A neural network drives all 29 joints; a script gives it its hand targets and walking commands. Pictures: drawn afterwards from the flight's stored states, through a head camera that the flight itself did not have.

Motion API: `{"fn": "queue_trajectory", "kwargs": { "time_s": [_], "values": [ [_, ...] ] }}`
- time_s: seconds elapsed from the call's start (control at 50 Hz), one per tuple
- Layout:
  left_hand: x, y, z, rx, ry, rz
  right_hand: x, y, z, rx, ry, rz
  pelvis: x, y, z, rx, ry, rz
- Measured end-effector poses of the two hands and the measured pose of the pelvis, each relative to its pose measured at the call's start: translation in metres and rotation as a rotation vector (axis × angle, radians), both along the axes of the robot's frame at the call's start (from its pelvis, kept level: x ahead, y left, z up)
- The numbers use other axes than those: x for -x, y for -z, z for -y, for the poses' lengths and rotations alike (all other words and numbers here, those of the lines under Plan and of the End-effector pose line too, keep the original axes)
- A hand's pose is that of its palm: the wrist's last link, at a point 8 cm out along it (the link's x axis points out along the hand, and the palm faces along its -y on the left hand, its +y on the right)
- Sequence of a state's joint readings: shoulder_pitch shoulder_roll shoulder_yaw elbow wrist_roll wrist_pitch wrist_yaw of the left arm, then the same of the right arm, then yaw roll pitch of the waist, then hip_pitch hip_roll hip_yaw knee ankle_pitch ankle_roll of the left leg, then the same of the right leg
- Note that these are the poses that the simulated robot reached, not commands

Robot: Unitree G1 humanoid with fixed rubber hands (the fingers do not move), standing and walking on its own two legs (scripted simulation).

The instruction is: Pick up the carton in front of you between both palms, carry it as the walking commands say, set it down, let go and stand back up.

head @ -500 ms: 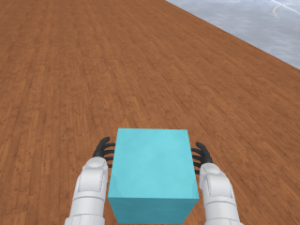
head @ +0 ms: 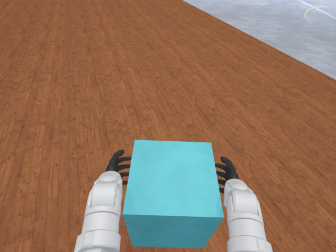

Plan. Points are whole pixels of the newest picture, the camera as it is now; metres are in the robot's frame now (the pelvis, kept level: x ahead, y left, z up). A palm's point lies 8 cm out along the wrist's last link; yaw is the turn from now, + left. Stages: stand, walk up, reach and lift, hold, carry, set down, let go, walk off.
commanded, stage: set down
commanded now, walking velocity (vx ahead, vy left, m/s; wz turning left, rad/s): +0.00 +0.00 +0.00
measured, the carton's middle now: (170, 196) +0.32 +0.00 -0.05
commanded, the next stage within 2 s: none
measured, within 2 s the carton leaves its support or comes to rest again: neither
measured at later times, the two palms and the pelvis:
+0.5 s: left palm (121, 204) +0.33 +0.15 -0.16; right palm (210, 201) +0.37 -0.14 -0.15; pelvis -0.03 -0.05 -0.07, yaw +1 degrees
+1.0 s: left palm (125, 211) +0.38 +0.15 -0.29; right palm (199, 203) +0.43 -0.14 -0.29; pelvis -0.05 -0.04 -0.20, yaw -1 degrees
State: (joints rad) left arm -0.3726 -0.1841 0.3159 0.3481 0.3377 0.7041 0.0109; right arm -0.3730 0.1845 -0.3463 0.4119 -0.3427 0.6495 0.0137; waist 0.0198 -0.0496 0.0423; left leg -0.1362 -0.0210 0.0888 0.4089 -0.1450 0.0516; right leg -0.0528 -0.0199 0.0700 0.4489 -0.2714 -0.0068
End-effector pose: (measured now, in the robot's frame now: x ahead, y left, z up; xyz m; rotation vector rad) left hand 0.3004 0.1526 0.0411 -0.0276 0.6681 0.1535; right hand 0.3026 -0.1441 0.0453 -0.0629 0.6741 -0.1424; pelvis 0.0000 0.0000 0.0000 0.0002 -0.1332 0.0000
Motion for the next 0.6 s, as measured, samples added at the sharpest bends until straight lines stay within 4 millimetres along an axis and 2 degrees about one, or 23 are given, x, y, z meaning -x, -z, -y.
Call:
{"fn": "queue_trajectory", "kwargs": {
  "time_s": [0.1, 0.18, 0.26, 0.34, 0.46, 0.52, 0.6],
  "values": [
    [-0.012, 0.013, 0.001, 0.017, -0.045, -0.02, -0.015, 0.013, -0.001, -0.004, -0.001, -0.019, 0.002, 0.004, 0.007, -0.005, -0.002, -0.028],
    [-0.022, 0.035, 0.001, 0.012, -0.065, -0.035, -0.031, 0.034, -0.001, 0.008, -0.028, -0.033, 0.007, 0.01, 0.014, -0.007, -0.008, -0.086],
    [-0.026, 0.07, 0.0, -0.01, -0.082, -0.043, -0.045, 0.069, -0.003, 0.025, -0.071, -0.04, 0.014, 0.018, 0.023, -0.004, -0.023, -0.185],
    [-0.027, 0.115, 0.0, -0.029, -0.097, -0.042, -0.053, 0.116, -0.004, 0.025, -0.101, -0.039, 0.022, 0.03, 0.032, 0.007, -0.038, -0.305],
    [-0.029, 0.182, 0.001, -0.026, -0.128, -0.025, -0.063, 0.185, -0.003, -0.008, -0.115, -0.025, 0.03, 0.059, 0.044, 0.016, -0.027, -0.51],
    [-0.037, 0.202, 0.003, -0.019, -0.131, -0.003, -0.069, 0.206, 0.0, -0.03, -0.102, -0.005, 0.031, 0.077, 0.047, 0.013, -0.01, -0.599],
    [-0.05, 0.216, 0.007, -0.007, -0.136, 0.024, -0.082, 0.221, 0.004, -0.046, -0.089, 0.021, 0.033, 0.099, 0.049, 0.001, 0.0, -0.685]
  ]
}}
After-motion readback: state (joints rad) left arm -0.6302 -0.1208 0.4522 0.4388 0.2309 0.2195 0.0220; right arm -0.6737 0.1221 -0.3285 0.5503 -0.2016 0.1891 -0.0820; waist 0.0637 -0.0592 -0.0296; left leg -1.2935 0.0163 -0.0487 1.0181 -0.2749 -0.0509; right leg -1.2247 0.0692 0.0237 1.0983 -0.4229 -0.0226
